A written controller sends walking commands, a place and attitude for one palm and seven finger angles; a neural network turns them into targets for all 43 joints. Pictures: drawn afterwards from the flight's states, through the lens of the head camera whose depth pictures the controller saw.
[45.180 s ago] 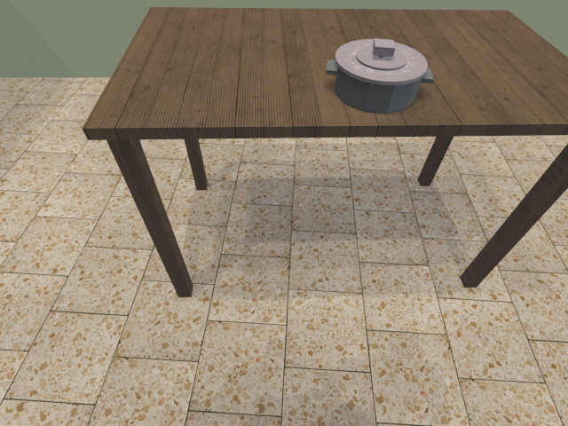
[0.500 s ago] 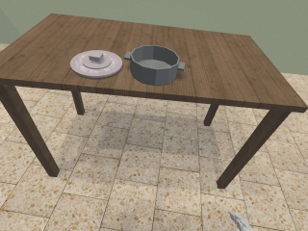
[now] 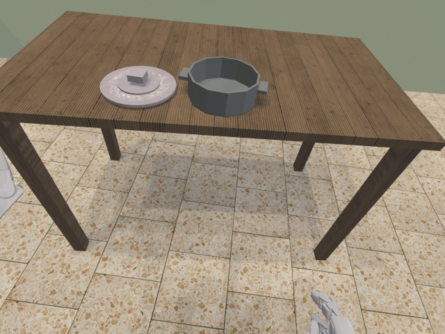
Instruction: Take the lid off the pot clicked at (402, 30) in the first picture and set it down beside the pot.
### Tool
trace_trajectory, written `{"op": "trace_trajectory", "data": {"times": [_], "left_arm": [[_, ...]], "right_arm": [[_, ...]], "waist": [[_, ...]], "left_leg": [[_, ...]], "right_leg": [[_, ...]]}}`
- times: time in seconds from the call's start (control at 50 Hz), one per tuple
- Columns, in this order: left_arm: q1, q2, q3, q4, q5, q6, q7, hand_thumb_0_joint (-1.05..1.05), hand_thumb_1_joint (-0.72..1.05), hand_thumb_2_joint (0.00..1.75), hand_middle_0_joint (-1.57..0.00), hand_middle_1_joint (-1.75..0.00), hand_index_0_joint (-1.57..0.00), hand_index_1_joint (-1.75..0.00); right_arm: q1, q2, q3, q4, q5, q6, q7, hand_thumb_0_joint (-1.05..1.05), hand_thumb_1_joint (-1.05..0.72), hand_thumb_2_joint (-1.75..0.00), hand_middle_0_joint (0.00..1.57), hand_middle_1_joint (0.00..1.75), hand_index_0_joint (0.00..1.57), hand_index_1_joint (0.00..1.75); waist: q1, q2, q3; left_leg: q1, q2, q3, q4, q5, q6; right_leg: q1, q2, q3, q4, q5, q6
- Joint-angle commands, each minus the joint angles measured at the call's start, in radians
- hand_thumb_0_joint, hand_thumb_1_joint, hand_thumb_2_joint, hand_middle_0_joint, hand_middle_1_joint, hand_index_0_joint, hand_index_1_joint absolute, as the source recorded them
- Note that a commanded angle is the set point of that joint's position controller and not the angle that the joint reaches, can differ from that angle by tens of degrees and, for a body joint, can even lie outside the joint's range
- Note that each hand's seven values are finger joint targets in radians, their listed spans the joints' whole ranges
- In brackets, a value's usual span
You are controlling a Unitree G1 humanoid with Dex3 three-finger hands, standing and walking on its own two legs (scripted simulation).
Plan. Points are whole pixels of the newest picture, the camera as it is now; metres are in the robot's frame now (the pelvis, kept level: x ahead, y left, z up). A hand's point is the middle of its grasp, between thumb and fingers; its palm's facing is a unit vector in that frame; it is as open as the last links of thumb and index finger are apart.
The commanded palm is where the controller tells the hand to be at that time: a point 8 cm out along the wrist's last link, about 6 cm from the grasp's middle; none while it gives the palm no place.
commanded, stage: stop stepping back and stand still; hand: left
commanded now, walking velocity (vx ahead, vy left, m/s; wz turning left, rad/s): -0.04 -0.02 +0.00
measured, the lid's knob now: (137, 75) +0.74 +0.24 +0.08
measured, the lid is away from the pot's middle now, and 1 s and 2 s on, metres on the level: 0.24 0.24 0.24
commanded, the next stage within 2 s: let the arm hang, fingers relaxed in 0.52 s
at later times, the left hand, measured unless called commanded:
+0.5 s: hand out of the picture +0.02 +0.19 -0.19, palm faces +0.06 -0.97 -0.24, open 7.1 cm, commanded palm none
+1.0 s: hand out of the picture +0.07 +0.15 -0.18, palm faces +0.06 -0.98 -0.20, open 7.2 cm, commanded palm none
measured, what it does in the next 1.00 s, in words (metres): stands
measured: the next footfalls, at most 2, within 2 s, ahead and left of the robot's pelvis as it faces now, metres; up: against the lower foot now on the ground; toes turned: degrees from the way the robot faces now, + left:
none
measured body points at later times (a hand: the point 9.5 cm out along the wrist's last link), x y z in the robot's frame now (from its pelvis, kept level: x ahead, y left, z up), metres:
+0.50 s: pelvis +0.02 -0.02 -0.01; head +0.06 +0.00 +0.44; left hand +0.02 +0.24 -0.17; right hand +0.01 -0.27 -0.15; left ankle +0.03 +0.10 -0.74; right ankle +0.01 -0.13 -0.74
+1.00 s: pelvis +0.04 -0.02 +0.00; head +0.06 -0.01 +0.45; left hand +0.07 +0.21 -0.16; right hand +0.04 -0.24 -0.16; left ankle +0.03 +0.10 -0.74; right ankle +0.01 -0.13 -0.74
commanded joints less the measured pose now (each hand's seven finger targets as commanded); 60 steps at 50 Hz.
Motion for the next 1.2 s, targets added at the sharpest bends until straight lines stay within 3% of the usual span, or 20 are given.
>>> {"op": "trace_trajectory", "data": {"times": [0.0, 0.02, 0.04, 0.06, 0.08, 0.1, 0.12, 0.16, 0.18, 0.24, 0.26, 0.28, 0.38, 0.4, 0.46, 0.5, 0.54, 0.68, 0.98, 1.18], "left_arm": [[0.009, -0.155, -0.372, 0.729, 0.104, 0.195, -0.133, 0.0, 0.9, 0.9, -0.2, -0.3, -0.2, -0.3], [-0.032, -0.139, -0.38, 0.766, 0.107, 0.2, -0.142, 0.0, 0.9, 0.9, -0.2, -0.3, -0.2, -0.3], [-0.058, -0.127, -0.379, 0.821, 0.103, 0.202, -0.144, 0.0, 0.9, 0.9, -0.2, -0.3, -0.2, -0.3], [-0.059, -0.108, -0.379, 0.873, 0.102, 0.201, -0.139, 0.0, 0.9, 0.9, -0.2, -0.3, -0.2, -0.3], [-0.08, -0.082, -0.379, 0.941, 0.1, 0.196, -0.127, 0.0, 0.9, 0.9, -0.2, -0.3, -0.2, -0.3], [-0.121, -0.078, -0.389, 1.014, 0.096, 0.199, -0.115, 0.0, 0.9, 0.9, -0.2, -0.3, -0.2, -0.3], [-0.132, -0.102, -0.401, 1.091, 0.086, 0.208, -0.109, 0.0, 0.9, 0.9, -0.2, -0.3, -0.2, -0.3], [-0.156, -0.074, -0.412, 1.231, 0.076, 0.21, -0.104, 0.0, 0.9, 0.9, -0.2, -0.3, -0.2, -0.3], [-0.163, -0.067, -0.416, 1.292, 0.073, 0.206, -0.101, 0.0, 0.9, 0.9, -0.2, -0.3, -0.2, -0.3], [-0.159, -0.071, -0.428, 1.419, 0.063, 0.201, -0.097, 0.0, 0.9, 0.9, -0.2, -0.3, -0.2, -0.3], [-0.136, -0.108, -0.408, 1.433, 0.069, 0.201, -0.093, 0.0, 0.9, 0.9, -0.2, -0.3, -0.2, -0.3], [-0.129, -0.1, -0.411, 1.455, 0.067, 0.202, -0.091, 0.0, 0.9, 0.9, -0.2, -0.3, -0.2, -0.3], [-0.167, -0.084, -0.421, 1.528, 0.069, 0.205, -0.087, 0.0, 0.9, 0.9, -0.2, -0.3, -0.2, -0.3], [-0.179, -0.088, -0.423, 1.537, 0.071, 0.208, -0.086, 0.0, 0.9, 0.9, -0.2, -0.3, -0.2, -0.3], [-0.171, -0.122, -0.433, 1.575, 0.067, 0.218, -0.091, 0.0, 0.9, 0.9, -0.2, -0.3, -0.2, -0.3], [-0.144, -0.137, -0.44, 1.6, 0.065, 0.222, -0.094, 0.0, 0.9, 0.9, -0.2, -0.3, -0.2, -0.3], [-0.124, -0.154, -0.446, 1.622, 0.062, 0.221, -0.097, 0.0, 0.9, 0.9, -0.2, -0.3, -0.2, -0.3], [-0.115, -0.176, -0.447, 1.655, 0.063, 0.206, -0.092, 0.0, 0.9, 0.9, -0.2, -0.3, -0.2, -0.3], [-0.11, -0.194, -0.437, 1.676, 0.061, 0.194, -0.086, 0.0, 0.9, 0.9, -0.2, -0.3, -0.2, -0.3], [-0.098, -0.2, -0.437, 1.687, 0.061, 0.19, -0.084, 0.0, 0.9, 0.9, -0.2, -0.3, -0.2, -0.3]], "right_arm": [[-0.05, -0.24, -0.145, 0.111, -0.025, -0.023, 0.021, 0.0, -0.9, -0.9, 0.2, 0.3, 0.2, 0.3], [-0.043, -0.242, -0.133, 0.113, -0.022, 0.005, 0.016, 0.0, -0.9, -0.9, 0.2, 0.3, 0.2, 0.3], [-0.031, -0.236, -0.118, 0.102, -0.03, 0.037, 0.013, 0.0, -0.9, -0.9, 0.2, 0.3, 0.2, 0.3], [-0.04, -0.251, -0.116, 0.098, -0.041, 0.048, 0.008, 0.0, -0.9, -0.9, 0.2, 0.3, 0.2, 0.3], [-0.049, -0.265, -0.123, 0.105, -0.046, 0.056, 0.005, 0.0, -0.9, -0.9, 0.2, 0.3, 0.2, 0.3], [-0.044, -0.253, -0.126, 0.119, -0.044, 0.064, 0.004, 0.0, -0.9, -0.9, 0.2, 0.3, 0.2, 0.3], [-0.026, -0.22, -0.118, 0.144, -0.042, 0.079, -0.003, 0.0, -0.9, -0.9, 0.2, 0.3, 0.2, 0.3], [-0.015, -0.179, -0.104, 0.179, -0.043, 0.103, -0.008, 0.0, -0.9, -0.9, 0.2, 0.3, 0.2, 0.3], [-0.003, -0.162, -0.1, 0.2, -0.041, 0.109, -0.012, 0.0, -0.9, -0.9, 0.2, 0.3, 0.2, 0.3], [0.019, -0.146, -0.097, 0.246, -0.037, 0.118, -0.022, 0.0, -0.9, -0.9, 0.2, 0.3, 0.2, 0.3], [0.036, -0.132, -0.107, 0.249, -0.045, 0.119, -0.027, 0.0, -0.9, -0.9, 0.2, 0.3, 0.2, 0.3], [0.042, -0.13, -0.109, 0.255, -0.044, 0.123, -0.028, 0.0, -0.9, -0.9, 0.2, 0.3, 0.2, 0.3], [0.115, -0.115, -0.114, 0.293, -0.04, 0.149, -0.021, 0.0, -0.9, -0.9, 0.2, 0.3, 0.2, 0.3], [0.129, -0.112, -0.113, 0.298, -0.042, 0.151, -0.018, 0.0, -0.9, -0.9, 0.2, 0.3, 0.2, 0.3], [0.144, -0.124, -0.107, 0.324, -0.048, 0.148, -0.016, 0.0, -0.9, -0.9, 0.2, 0.3, 0.2, 0.3], [0.137, -0.14, -0.105, 0.33, -0.048, 0.141, -0.019, 0.0, -0.9, -0.9, 0.2, 0.3, 0.2, 0.3], [0.134, -0.149, -0.103, 0.338, -0.046, 0.135, -0.024, 0.0, -0.9, -0.9, 0.2, 0.3, 0.2, 0.3], [0.134, -0.112, -0.097, 0.381, -0.04, 0.126, -0.027, 0.0, -0.9, -0.9, 0.2, 0.3, 0.2, 0.3], [0.12, -0.082, -0.094, 0.425, -0.039, 0.118, -0.035, 0.0, -0.9, -0.9, 0.2, 0.3, 0.2, 0.3], [0.122, -0.079, -0.092, 0.441, -0.036, 0.118, -0.037, 0.0, -0.9, -0.9, 0.2, 0.3, 0.2, 0.3]], "waist": [[0.011, -0.031, -0.104], [0.008, -0.013, -0.067], [0.021, 0.028, -0.041], [0.04, 0.007, -0.053], [0.049, -0.082, -0.099], [0.04, -0.167, -0.115], [0.036, -0.163, -0.11], [0.032, -0.02, -0.071], [0.029, 0.017, -0.074], [0.029, 0.151, -0.063], [0.037, 0.187, -0.087], [0.042, 0.2, -0.094], [0.024, 0.037, -0.036], [0.018, 0.011, -0.009], [0.027, 0.066, 0.07], [0.044, 0.112, 0.078], [0.055, 0.111, 0.058], [0.05, 0.017, 0.053], [0.046, 0.065, 0.064], [0.043, 0.035, 0.054]], "left_leg": [[-0.049, 0.123, -0.102, 0.036, 0.138, -0.007], [-0.085, 0.131, -0.145, -0.012, 0.057, 0.01], [-0.119, 0.136, -0.202, -0.063, 0.11, 0.035], [-0.102, 0.135, -0.226, -0.042, 0.284, 0.052], [-0.055, 0.118, -0.187, 0.028, 0.464, 0.051], [-0.033, 0.096, -0.134, 0.067, 0.51, 0.031], [-0.024, 0.072, -0.098, 0.081, 0.404, 0.017], [-0.005, 0.033, -0.053, 0.086, 0.283, -0.003], [0.014, 0.03, -0.041, 0.083, 0.266, -0.011], [0.051, 0.05, -0.057, 0.045, 0.268, -0.013], [0.04, 0.06, -0.071, 0.046, 0.267, -0.004], [0.032, 0.061, -0.07, 0.053, 0.258, -0.002], [0.012, 0.039, -0.052, 0.097, 0.051, -0.015], [0.028, 0.042, -0.061, 0.082, 0.028, -0.008], [-0.011, 0.07, -0.123, -0.037, -0.005, 0.022], [-0.044, 0.099, -0.17, -0.115, -0.018, 0.042], [-0.049, 0.115, -0.201, -0.159, -0.024, 0.052], [0.012, 0.081, -0.124, -0.116, 0.096, 0.031], [0.077, 0.077, -0.075, -0.086, 0.212, 0.016], [0.103, 0.078, -0.065, -0.084, 0.223, 0.013]], "right_leg": [[0.074, -0.133, 0.017, -0.146, 0.213, -0.026], [0.051, -0.127, -0.006, -0.134, 0.102, -0.025], [0.076, -0.093, -0.016, -0.089, 0.112, -0.014], [0.12, -0.077, 0.001, -0.071, 0.213, -0.011], [0.17, -0.087, 0.025, -0.079, 0.367, -0.016], [0.199, -0.112, 0.039, -0.092, 0.469, -0.032], [0.204, -0.147, 0.067, -0.131, 0.469, -0.05], [0.203, -0.199, 0.125, -0.185, 0.482, -0.08], [0.209, -0.209, 0.136, -0.197, 0.492, -0.085], [0.199, -0.196, 0.123, -0.212, 0.447, -0.08], [0.224, -0.192, 0.107, -0.208, 0.439, -0.076], [0.239, -0.198, 0.106, -0.209, 0.434, -0.076], [0.169, -0.277, 0.152, -0.311, 0.237, -0.112], [0.123, -0.258, 0.134, -0.327, 0.153, -0.102], [0.092, -0.162, 0.064, -0.301, 0.003, -0.059], [0.138, -0.114, 0.016, -0.261, 0.018, -0.038], [0.191, -0.093, 0.0, -0.248, 0.049, -0.026], [0.221, -0.119, 0.024, -0.291, 0.167, -0.029], [0.233, -0.131, 0.04, -0.316, 0.286, -0.032], [0.249, -0.129, 0.045, -0.333, 0.308, -0.029]]}}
